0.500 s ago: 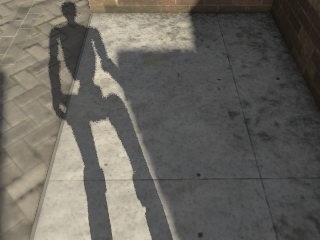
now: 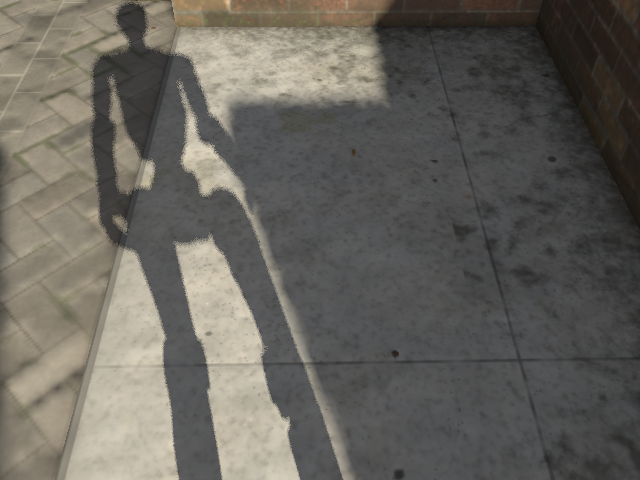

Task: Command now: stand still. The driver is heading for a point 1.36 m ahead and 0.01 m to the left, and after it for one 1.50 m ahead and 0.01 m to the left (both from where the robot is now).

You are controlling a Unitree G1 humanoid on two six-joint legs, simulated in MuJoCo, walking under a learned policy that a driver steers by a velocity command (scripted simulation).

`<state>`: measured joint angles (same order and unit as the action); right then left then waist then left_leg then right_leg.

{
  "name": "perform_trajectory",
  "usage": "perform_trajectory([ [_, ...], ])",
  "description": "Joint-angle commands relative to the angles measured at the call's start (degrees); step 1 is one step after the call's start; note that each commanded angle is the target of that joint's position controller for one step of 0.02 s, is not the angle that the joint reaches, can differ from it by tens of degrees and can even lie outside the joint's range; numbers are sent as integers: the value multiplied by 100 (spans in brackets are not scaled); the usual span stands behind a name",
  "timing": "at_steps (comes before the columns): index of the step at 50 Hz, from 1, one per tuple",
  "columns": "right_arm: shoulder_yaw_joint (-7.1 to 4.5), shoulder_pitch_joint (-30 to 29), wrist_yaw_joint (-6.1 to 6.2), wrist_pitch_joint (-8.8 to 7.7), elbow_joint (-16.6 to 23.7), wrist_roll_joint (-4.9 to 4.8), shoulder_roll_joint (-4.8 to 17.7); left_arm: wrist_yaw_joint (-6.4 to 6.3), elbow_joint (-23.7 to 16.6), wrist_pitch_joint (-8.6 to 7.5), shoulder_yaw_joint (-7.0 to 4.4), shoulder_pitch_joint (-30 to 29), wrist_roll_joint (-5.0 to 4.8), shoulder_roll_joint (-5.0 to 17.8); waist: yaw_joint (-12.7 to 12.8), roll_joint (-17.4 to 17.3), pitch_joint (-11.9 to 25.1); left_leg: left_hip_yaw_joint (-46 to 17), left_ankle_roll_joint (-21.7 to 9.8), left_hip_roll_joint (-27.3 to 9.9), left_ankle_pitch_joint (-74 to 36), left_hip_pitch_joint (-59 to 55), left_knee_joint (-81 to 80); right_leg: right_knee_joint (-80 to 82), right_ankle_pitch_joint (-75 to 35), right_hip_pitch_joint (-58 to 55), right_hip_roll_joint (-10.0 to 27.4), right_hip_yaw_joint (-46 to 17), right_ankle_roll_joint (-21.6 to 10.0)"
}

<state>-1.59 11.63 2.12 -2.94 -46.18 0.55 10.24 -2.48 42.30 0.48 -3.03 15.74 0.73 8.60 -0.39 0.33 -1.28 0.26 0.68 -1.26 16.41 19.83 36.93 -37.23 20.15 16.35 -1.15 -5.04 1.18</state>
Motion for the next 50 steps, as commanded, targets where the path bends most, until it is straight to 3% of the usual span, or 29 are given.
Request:
perform_trajectory([
  [1, -117, -66, 12, -83, 281, -5, 522, -22, -323, -69, -112, 99, -1, 442, -1, -8, 150, -165, -255, -119, 97, -75, -781, 616, -966, 58, 80, -83, -225],
  [10, -109, -45, 7, -96, 69, -18, 531, -45, -217, -59, -123, 201, -6, 439, -4, -7, 130, -145, -261, -120, 23, -95, -809, 636, -1062, -15, 76, -75, -208],
  [11, -97, 213, -16, -44, -146, -73, 485, -42, -25, -61, -133, 562, -12, 399, 21, -81, 463, -54, -328, 14, 1220, -241, -794, 695, 371, -73, -30, 35, -259],
  [12, -158, 354, -25, -31, -206, -175, 657, -27, 26, -81, -193, 766, -67, 584, 26, -77, 171, -124, -467, 24, 2518, -13, -815, 761, 2076, 176, -55, -17, -400],
  [14, -171, -29, -50, -176, -53, -279, 702, -3, 67, -309, -221, 1001, -221, 811, 194, 74, -541, -399, -605, -140, 3016, 798, -701, 1283, 3256, 324, 521, -754, -789],
  [15, -152, -464, -83, -323, 104, -333, 601, 5, 151, -444, -277, 1148, -263, 1026, 320, 457, -679, -131, -513, -30, 2069, 1270, -228, 1828, 3142, -96, 955, -1371, -1032],
  [16, -116, -736, -141, -452, 179, -367, 401, 29, 234, -550, -366, 1187, -263, 1301, 330, 1173, -633, 194, -478, 168, 835, 1553, 590, 2486, 3127, -472, 1556, -2385, -1368],
  [17, -128, -772, -193, -525, 176, -383, 462, 48, 197, -614, -381, 1029, -257, 1321, 310, 1448, -680, -184, -649, -86, 625, 1708, 1153, 2799, 2899, -439, 1983, -3142, -1627],
  [19, -122, -643, -252, -544, 241, -486, 530, 134, -67, -721, -266, 525, -237, 1024, 79, 1088, -629, -531, -912, -411, 944, 1939, 1296, 2876, 2080, -521, 2072, -3007, -1477],
  [21, -100, 15, -288, -521, -17, -382, 492, 212, -219, -652, -292, 65, -351, 1157, -284, 1040, -294, -42, -900, -228, 615, 391, 93, 2632, 1284, 101, 1426, -1668, -1050],
  [22, -178, 613, -491, -352, -104, 99, 582, 304, -39, -522, -477, -19, 186, 1560, -551, 758, 23, 856, -647, 483, 230, -1124, -710, 2223, 1832, 744, 726, -754, -1004],
  [23, -290, 1325, -482, -278, -475, 148, 734, 293, -76, -451, -512, -213, 282, 1515, -860, 315, 103, 1093, -398, 709, -166, -2429, -495, 1496, 1824, 1565, 319, -296, -956],
  [24, -387, 2449, -408, -286, -741, 172, 1020, 279, -189, -483, -406, -515, 305, 1139, -1437, -792, 298, -39, -423, -8, 800, -3695, -942, -548, 944, 2671, -115, 237, -874],
  [25, -376, 3002, -322, -313, -787, 293, 1405, 277, -682, -603, -151, -1105, 227, 263, -1543, -2337, 347, -2902, -666, -1625, 2686, -3625, -2198, -2622, 1084, 3777, -526, 152, -827],
  [26, -353, 2437, -313, -247, -651, 369, 1403, 353, -912, -644, -69, -766, 164, 186, -852, -1952, 189, -4889, -1408, -2253, 3512, -3138, -3026, -3244, 713, 4475, -280, -474, -938],
  [27, -361, 1813, -305, -252, -468, 346, 1316, 406, -894, -614, -93, -925, 182, 439, -543, -800, -332, -4599, -1513, -2406, 3629, -2735, -2963, -3560, -32, 4810, 349, -267, -873],
  [28, -319, 1383, -324, -276, -345, 253, 1139, 466, -846, -625, -83, -873, 214, 609, -306, -170, -222, -3700, -1371, -2070, 2955, -2289, -2807, -3228, -579, 4308, 652, -81, -760],
  [30, -220, 1254, -314, -311, -331, 199, 911, 588, -769, -550, -92, -768, 311, 703, -177, -341, -116, -2547, -1200, -1501, 2145, -1815, -3071, -2808, -810, 3652, 789, 174, -533],
  [32, -168, 1557, -312, -347, -504, 149, 775, 640, -891, -449, -56, -1059, 267, 671, -193, -535, -412, -1959, -1183, -1260, 1304, -1711, -3347, -2548, -1216, 3728, 755, 393, -414],
  [38, -185, 1876, -271, -412, -650, 4, 931, 609, -1275, -412, 106, -2235, 39, 617, -246, -543, -800, -642, -1043, -1021, -836, -1364, -4060, -639, -2297, 2570, 477, 976, -422],
  [40, -180, 1941, -272, -425, -738, -10, 1006, 566, -1310, -409, 133, -2416, 53, 660, -251, -480, -848, -361, -1034, -1097, -1760, -1754, -4054, -244, -2226, 2258, 383, 1138, -595],
  [43, -220, 2000, -232, -368, -863, 50, 1368, 437, -1158, -385, 57, -1965, 165, 898, 75, -822, -224, 130, -923, -1201, -6141, -2476, -2456, 27, -1220, 1027, -241, 1506, -903],
  [44, -284, 2057, -157, -305, -889, 96, 1536, 400, -893, -390, 9, -1210, 117, 996, 403, -1061, 212, 159, -834, -1249, -7082, -2617, -1304, 93, -830, 264, -399, 1378, -1031],
  [45, -346, 1923, -96, -234, -850, 123, 1647, 387, -438, -401, -118, 163, 72, 1224, 1030, -1040, 954, 270, -739, -1159, -6845, -2134, 139, 383, -941, -1282, -431, 1285, -1198],
  [46, -302, 1837, -84, -201, -678, 166, 1318, 311, -84, -426, -265, 1256, 172, 1675, 1394, -537, 1689, 207, -747, -818, -4795, -678, 2175, 175, 454, -3060, 512, 105, -1293],
  [47, -63, 2239, -258, -269, -306, -21, 206, 304, -10, -481, -325, 1215, 343, 2216, 642, 1659, 2329, -265, -614, 307, 1127, 1612, 4294, 1336, 2945, -4406, 2229, -3158, -1714],
  [48, -193, 1652, -256, -359, -217, -55, 790, 334, 49, -465, -321, 1046, 166, 1938, 829, 1354, 2132, -882, -855, 375, 792, 2196, 4674, 2493, 3189, -3885, 2194, -4524, -1692],
  [49, -264, 979, -241, -364, -30, -71, 1027, 328, 178, -495, -236, 539, 174, 1589, 520, 705, 863, -648, -912, -54, 36, 2571, 4571, 2420, 2335, -2988, 1967, -3332, -1544],
  [50, -209, 792, -273, -374, -11, -12, 928, 352, 239, -544, -187, 337, 128, 1310, 370, 50, 488, -564, -888, -285, -355, 2295, 4177, 2426, 1369, -2105, 1770, -2544, -1508],
])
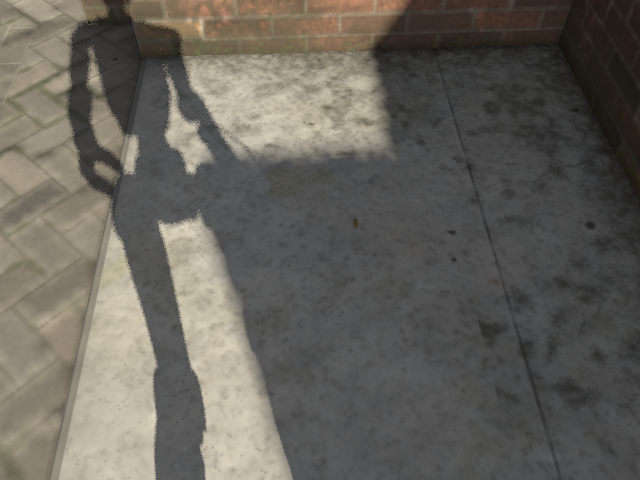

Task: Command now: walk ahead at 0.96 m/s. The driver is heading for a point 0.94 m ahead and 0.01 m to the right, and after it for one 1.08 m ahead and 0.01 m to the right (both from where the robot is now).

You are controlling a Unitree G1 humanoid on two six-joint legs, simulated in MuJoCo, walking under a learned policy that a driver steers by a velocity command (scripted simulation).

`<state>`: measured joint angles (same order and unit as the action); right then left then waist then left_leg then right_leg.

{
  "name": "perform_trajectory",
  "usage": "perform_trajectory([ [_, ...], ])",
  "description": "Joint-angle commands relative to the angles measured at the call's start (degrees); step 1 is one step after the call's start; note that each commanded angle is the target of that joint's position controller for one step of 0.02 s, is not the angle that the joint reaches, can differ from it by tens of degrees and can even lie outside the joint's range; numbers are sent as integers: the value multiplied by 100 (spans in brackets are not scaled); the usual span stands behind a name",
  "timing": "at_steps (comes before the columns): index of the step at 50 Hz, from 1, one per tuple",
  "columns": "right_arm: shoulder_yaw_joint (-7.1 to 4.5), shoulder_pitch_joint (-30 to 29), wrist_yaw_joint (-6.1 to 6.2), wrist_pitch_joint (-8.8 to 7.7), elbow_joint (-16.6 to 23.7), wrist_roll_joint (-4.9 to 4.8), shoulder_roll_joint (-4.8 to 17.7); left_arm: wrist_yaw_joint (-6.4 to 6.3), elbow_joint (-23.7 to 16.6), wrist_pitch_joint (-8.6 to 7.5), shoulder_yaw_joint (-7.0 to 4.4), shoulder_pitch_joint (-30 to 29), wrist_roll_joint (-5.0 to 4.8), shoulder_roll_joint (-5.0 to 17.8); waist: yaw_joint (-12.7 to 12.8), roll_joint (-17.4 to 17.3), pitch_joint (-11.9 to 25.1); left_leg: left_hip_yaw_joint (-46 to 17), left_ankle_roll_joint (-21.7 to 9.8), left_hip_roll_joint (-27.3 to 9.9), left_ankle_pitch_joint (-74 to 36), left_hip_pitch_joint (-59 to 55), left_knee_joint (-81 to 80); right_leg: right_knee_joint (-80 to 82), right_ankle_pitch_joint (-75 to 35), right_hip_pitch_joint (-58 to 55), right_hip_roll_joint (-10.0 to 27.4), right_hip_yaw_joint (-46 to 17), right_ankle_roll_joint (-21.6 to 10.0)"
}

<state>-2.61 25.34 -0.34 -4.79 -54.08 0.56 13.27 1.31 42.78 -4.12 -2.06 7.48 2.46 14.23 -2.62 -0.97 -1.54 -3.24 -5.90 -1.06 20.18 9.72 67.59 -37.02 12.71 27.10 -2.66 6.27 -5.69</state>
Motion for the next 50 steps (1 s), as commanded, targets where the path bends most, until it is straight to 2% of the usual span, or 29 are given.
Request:
perform_trajectory([
  [1, -65, -536, -72, -152, 745, 51, 470, -25, 215, -121, -254, 961, -18, 599, 341, 91, 350, -244, -147, -435, -826, 2946, 812, 2479, 1552, -2524, 1667, -3118, -676],
  [3, -3, -354, -198, 18, 743, 191, 222, -39, 422, -186, -127, 1046, -63, 241, 3, 353, 139, -224, 29, -600, -783, 2579, 453, 2823, 1452, -1711, 1398, -2531, -609],
  [5, 22, -821, -262, 131, 924, 236, 185, -35, 602, -274, -128, 1283, -164, 301, -32, 343, -368, -53, 167, -735, -978, 3111, 151, 3184, 1125, -1476, 1306, -2143, -662],
  [9, 125, -2382, -314, 91, 1492, 166, 253, 14, 741, -370, -95, 1756, -234, 329, 259, 58, -906, 579, 258, -647, -2291, 3248, -1740, 3611, -780, -1279, 766, -1023, -525],
  [12, 207, -2853, -389, 48, 1626, 75, 205, -47, 914, -458, -103, 2126, -343, 603, 361, 129, -864, 923, 58, -359, -3359, 2127, -2966, 4077, -2441, -1488, 951, -713, -377],
  [14, 202, -3003, -334, 50, 1654, 57, 310, -90, 1038, -434, -96, 2311, -307, 763, 384, 195, -736, 1095, -75, -102, -3285, 2045, -3428, 3810, -3998, -2507, 1042, -514, -293],
  [16, 137, -2759, -240, 60, 1601, 100, 513, -171, 1111, -344, -127, 2380, -196, 1040, 198, 565, -231, 1257, -190, 357, -2434, 1656, -3507, 2852, -6370, -3452, 1220, -444, -183],
  [18, -48, -1091, -79, 78, 1145, 78, 930, -296, 1172, -155, -195, 2210, 5, 1295, -628, 867, 727, 1078, -367, 649, -1418, 67, -3479, 616, -7289, -3600, 1396, -416, -146],
  [19, -173, 123, 29, 97, 781, 127, 1178, -321, 1121, -90, -207, 1944, 41, 1280, -1213, 787, 1212, 815, -511, 347, -1080, -1267, -3586, -1101, -6392, -2845, 1232, -298, -137],
  [20, -342, 801, 137, 117, 660, 271, 1712, -231, 903, -129, -65, 2097, -44, 604, -1080, -223, 1857, -903, -820, -1072, 719, -2798, -3445, -3532, -3092, -1089, 590, -275, -125],
  [21, -394, 511, 33, 111, 664, 257, 1769, -97, 745, -264, 17, 2640, -357, 195, -392, -1697, 2576, -4408, -1482, -2187, 1691, -3722, -4752, -5182, 1259, 743, -379, -1033, -8],
  [22, -365, -79, -47, 92, 689, 171, 1364, -164, 608, -286, -45, 1847, -303, 619, -393, -684, 1710, -4050, -1268, -1829, 1535, -3158, -5160, -5196, 733, 1427, 108, -1266, -194],
  [23, -286, -365, -67, 27, 618, 135, 999, -157, 466, -308, -36, 1289, -280, 627, -283, -55, 902, -3049, -1146, -1699, 817, -2179, -5256, -4822, 267, 1494, 373, -1184, -210],
  [24, -221, -509, -80, -18, 528, 177, 701, -126, 432, -291, 4, 1100, -222, 497, -64, 390, 457, -2433, -987, -1480, 330, -1329, -5425, -4400, 172, 1273, 581, -1179, -213],
  [27, -67, -462, -34, -144, 244, 91, 332, 54, 303, -35, 106, 1071, -3, 137, 480, 15, -130, -1417, -726, -990, 62, 110, -5926, -3711, 240, 876, 933, -1166, -5],
  [32, -90, -149, -117, -326, 140, -41, 590, 183, -377, -28, 227, -607, -1, 207, 337, 104, -854, -43, -584, -376, -1751, 669, -6635, -1270, -1418, 1096, 1091, -447, 235],
  [34, -116, 108, -108, -401, 73, -133, 758, 261, -468, -71, 295, -1010, -91, 120, 182, 80, -829, 157, -498, -447, -2555, 752, -7057, -263, -2399, 183, 869, -123, 128],
  [36, -120, 323, -94, -404, -17, -151, 917, 229, -467, -52, 280, -1147, -147, 224, 110, 60, -750, 366, -401, -563, -3737, -241, -7062, 197, -2697, 221, 669, 18, 11],
  [38, -126, 487, -43, -346, -108, -77, 1095, 156, -521, -90, 236, -1210, -78, 409, 144, -177, -562, 472, -308, -781, -5741, -1259, -6444, 551, -2211, 124, 379, 180, -153],
  [40, -172, 510, 82, -192, -180, 91, 1352, 48, -310, -81, 90, -367, -47, 735, 612, -562, 197, 534, -180, -946, -7425, -1857, -4957, 519, -1206, -809, -75, 192, -289],
  [41, -202, 355, 155, -90, -179, 172, 1468, -34, 64, -67, -31, 854, -62, 958, 1189, -651, 819, 601, -128, -971, -7541, -1640, -3507, 485, -767, -2003, -188, 92, -383],
  [42, -189, 154, 185, -46, -105, 213, 1379, -142, 401, -35, -174, 2048, -13, 1251, 1744, -601, 1360, 629, -101, -779, -6458, -719, -1728, 332, -159, -3376, 276, -378, -519],
  [43, 24, 868, 53, -78, 150, 38, 310, -214, 441, -48, -371, 2396, 184, 1888, 1084, 1139, 2297, 554, 27, 16, -1729, 1464, 984, 349, 1093, -5337, 2176, -2985, -1123],
  [44, 16, 970, 24, -186, 137, -199, 480, -117, 455, -22, -374, 2312, 81, 1653, 1077, 1363, 2959, -187, 46, 695, 740, 2600, 2144, 1781, 1242, -5744, 2769, -5575, -1510],
  [45, -37, 17, 100, -198, 384, -181, 737, -93, 490, -68, -338, 1639, 23, 1359, 878, 676, 1694, -262, -7, 203, 98, 3174, 2100, 1842, 36, -4886, 2361, -4450, -1245],
  [46, -12, -443, 105, -223, 482, -125, 729, -68, 538, -141, -236, 1301, -32, 934, 743, 101, 904, -151, 39, 6, -257, 3045, 1611, 1775, -1790, -3775, 2194, -3341, -1102],
  [47, 20, -476, 95, -183, 459, -71, 561, -54, 614, -194, -169, 1142, -20, 682, 490, -109, 492, -153, 88, -115, -214, 2750, 1274, 1756, -3192, -2983, 2000, -2582, -993],
  [49, 62, -261, 9, 25, 438, 96, 321, -55, 828, -263, -8, 1179, -133, 249, 90, 151, 264, -128, 245, -220, -117, 2074, 524, 2048, -4260, -1980, 1688, -1671, -727],
  [50, -14, -511, 19, -14, 535, -340, 428, 44, 651, -369, 49, 537, -284, 117, 23, 491, 305, -176, 258, -403, -110, 2205, 430, 2198, -4231, -1991, 1511, -1447, -734],
])
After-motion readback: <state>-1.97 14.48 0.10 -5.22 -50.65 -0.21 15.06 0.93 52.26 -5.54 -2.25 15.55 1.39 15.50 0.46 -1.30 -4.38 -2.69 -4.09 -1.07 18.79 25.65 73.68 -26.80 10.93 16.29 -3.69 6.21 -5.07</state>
